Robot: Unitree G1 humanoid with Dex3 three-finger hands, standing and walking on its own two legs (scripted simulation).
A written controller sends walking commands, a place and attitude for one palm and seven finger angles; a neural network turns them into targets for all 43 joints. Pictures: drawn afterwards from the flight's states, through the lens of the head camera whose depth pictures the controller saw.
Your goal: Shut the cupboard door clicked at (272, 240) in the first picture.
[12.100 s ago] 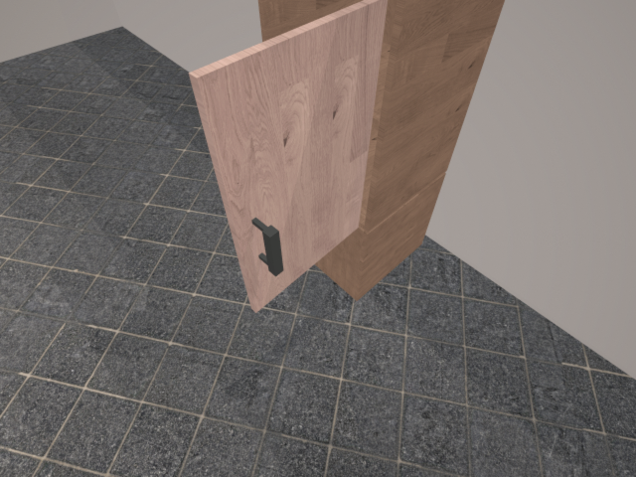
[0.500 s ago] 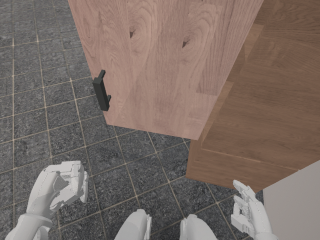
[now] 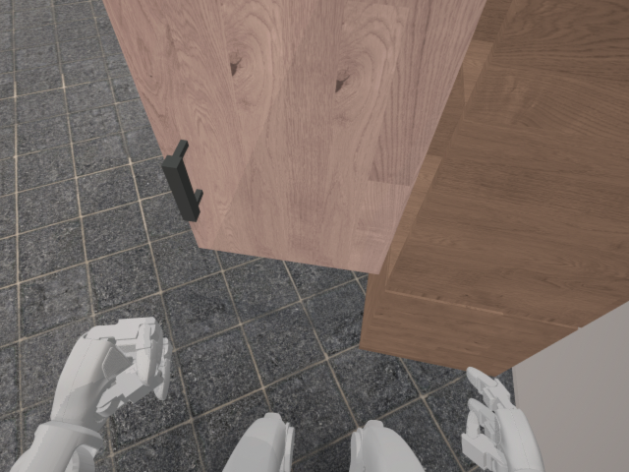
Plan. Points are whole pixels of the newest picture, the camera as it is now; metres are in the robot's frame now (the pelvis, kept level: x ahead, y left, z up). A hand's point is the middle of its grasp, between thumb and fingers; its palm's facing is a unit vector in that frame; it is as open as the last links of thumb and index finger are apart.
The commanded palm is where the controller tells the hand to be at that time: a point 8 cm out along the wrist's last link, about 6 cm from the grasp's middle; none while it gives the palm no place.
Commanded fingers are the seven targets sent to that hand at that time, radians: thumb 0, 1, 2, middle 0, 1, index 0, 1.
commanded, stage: bring the fist close to the handle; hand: left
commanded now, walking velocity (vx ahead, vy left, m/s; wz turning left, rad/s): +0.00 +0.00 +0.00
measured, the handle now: (187, 181) +0.51 +0.24 +0.02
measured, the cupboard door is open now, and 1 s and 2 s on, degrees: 93 93 88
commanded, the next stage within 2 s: push the door shut along its arc in 1.46 s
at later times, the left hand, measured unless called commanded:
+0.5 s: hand (174, 303) +0.30 +0.20 +0.03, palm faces -0.10 -0.99 -0.04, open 3.1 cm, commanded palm +0.30 +0.25 +0.03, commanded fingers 0.00 0.90 0.90 -1.30 -1.50 -1.30 -1.50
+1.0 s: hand (187, 238) +0.40 +0.21 +0.02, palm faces -0.09 -1.00 -0.03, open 3.1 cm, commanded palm +0.40 +0.26 +0.02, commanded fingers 0.00 0.90 0.90 -1.30 -1.50 -1.30 -1.50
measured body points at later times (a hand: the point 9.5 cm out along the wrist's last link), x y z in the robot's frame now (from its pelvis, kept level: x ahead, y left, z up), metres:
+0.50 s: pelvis +0.00 -0.01 -0.01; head +0.09 +0.01 +0.43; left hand +0.30 +0.25 +0.04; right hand +0.17 -0.25 -0.09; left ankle +0.03 +0.08 -0.62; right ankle +0.04 -0.10 -0.62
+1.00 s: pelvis +0.00 +0.01 -0.01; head +0.12 +0.03 +0.42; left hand +0.40 +0.26 +0.02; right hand +0.11 -0.26 -0.12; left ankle +0.03 +0.08 -0.62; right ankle +0.04 -0.10 -0.62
